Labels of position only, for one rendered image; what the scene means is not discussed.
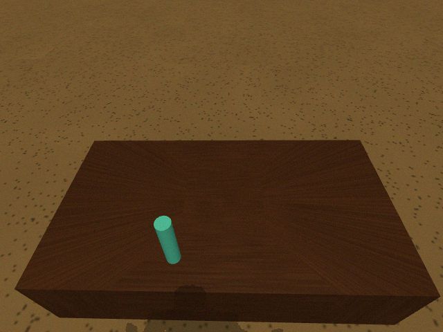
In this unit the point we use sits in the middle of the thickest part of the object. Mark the can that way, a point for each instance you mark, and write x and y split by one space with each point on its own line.
167 238

